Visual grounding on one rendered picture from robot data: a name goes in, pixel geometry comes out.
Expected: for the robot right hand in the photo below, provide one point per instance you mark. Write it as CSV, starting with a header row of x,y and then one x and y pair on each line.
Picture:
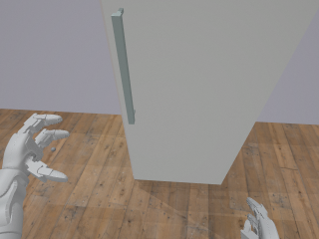
x,y
264,227

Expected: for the handle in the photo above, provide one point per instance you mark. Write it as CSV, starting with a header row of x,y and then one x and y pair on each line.
x,y
119,33

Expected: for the robot left forearm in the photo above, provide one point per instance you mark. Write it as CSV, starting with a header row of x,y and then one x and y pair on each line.
x,y
13,183

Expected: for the fridge door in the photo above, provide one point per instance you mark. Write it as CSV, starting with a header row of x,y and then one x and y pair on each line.
x,y
201,72

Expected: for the robot left hand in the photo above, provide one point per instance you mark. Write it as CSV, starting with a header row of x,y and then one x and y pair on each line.
x,y
21,146

